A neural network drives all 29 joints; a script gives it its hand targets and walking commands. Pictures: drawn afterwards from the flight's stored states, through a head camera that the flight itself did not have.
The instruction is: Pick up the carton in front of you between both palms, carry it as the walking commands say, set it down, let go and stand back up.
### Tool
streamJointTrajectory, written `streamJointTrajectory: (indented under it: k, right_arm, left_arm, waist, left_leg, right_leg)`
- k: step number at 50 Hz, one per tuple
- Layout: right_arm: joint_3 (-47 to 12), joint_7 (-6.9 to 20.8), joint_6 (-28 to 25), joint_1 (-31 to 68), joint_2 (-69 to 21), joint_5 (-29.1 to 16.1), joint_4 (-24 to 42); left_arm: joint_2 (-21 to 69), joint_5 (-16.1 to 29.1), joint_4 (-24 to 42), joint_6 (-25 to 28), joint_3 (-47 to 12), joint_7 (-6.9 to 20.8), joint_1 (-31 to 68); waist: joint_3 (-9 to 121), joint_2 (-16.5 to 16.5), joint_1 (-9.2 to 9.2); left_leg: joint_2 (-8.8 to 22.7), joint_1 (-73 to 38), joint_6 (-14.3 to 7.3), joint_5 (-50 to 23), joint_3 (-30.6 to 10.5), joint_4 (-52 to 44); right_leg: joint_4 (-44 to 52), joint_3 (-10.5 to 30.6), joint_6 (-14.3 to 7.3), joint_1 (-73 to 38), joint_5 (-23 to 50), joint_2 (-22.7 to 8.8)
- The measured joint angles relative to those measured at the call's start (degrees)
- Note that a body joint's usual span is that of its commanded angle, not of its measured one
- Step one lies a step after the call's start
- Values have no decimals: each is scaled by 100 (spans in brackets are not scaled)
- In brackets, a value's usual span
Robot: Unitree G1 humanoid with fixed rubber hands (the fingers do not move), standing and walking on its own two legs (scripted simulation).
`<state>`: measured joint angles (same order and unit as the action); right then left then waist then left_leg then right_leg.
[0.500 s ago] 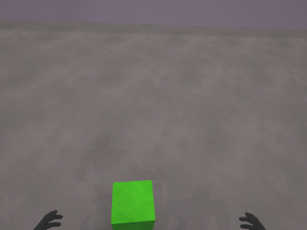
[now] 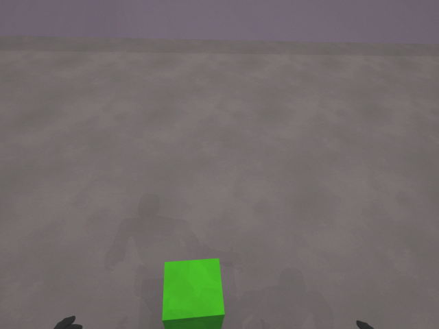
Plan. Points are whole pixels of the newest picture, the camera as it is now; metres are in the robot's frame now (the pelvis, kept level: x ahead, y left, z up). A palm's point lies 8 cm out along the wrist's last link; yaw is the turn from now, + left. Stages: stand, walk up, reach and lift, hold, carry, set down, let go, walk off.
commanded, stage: stand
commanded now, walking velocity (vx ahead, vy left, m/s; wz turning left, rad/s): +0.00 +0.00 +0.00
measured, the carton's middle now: (193, 297) +0.39 +0.07 -0.65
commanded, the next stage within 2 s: none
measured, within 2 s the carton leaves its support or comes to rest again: neither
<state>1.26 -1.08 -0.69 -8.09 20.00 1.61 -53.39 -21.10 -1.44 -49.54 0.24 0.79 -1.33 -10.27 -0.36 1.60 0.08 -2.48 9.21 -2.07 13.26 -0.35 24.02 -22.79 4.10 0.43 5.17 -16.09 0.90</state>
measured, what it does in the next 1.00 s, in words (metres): stands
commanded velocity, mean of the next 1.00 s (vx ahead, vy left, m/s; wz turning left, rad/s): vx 0.00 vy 0.00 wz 0.00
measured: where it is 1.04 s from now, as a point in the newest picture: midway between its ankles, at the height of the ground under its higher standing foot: outside the picture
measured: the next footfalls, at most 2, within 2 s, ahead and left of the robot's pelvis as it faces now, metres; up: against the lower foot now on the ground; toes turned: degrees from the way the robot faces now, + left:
none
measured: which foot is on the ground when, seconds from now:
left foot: down 0.00-1.00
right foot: down 0.00-1.00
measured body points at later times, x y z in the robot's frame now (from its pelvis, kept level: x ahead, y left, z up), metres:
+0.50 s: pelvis -0.01 +0.00 +0.00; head -0.02 +0.01 +0.45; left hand +0.08 +0.31 -0.12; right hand +0.09 -0.31 -0.11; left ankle +0.00 +0.09 -0.74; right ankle -0.04 -0.13 -0.74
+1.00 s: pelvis -0.02 +0.00 +0.00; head -0.02 +0.01 +0.45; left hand +0.08 +0.31 -0.12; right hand +0.09 -0.32 -0.11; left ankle +0.00 +0.09 -0.74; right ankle -0.04 -0.13 -0.74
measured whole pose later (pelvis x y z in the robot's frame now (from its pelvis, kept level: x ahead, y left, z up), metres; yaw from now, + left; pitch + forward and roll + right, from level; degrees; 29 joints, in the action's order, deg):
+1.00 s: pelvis -0.02 +0.00 +0.00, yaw +0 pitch -2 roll +0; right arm 0.3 -0.7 -1.1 -5.8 21.8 0.7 -60.7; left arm -22.6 -0.9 -58.1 0.8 0.0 -0.8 -8.2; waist -1.4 1.0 0.2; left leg -2.3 7.9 -2.0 9.7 -0.8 19.8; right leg -18.4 3.7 0.4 3.7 -12.5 0.9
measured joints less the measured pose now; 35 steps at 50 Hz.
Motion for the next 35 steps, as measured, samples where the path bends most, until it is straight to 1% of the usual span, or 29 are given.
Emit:
streamJointTrajectory:
  k: [16, 35]
  right_arm:
    - [-41, 29, -19, 74, 86, -40, -370]
    - [-80, 40, -30, 172, 147, -74, -628]
  left_arm:
    - [-57, 16, -419, 31, -30, 37, 41]
    - [-116, 40, -718, 47, -57, 49, 136]
  waist:
    - [-40, -29, 5]
    - [-89, -53, 12]
  left_leg:
    - [21, -58, 11, -203, -15, -216]
    - [24, -100, 13, -312, -38, -346]
  right_leg:
    - [218, -10, -7, -59, 204, 12]
    - [360, -30, -9, -112, 312, 10]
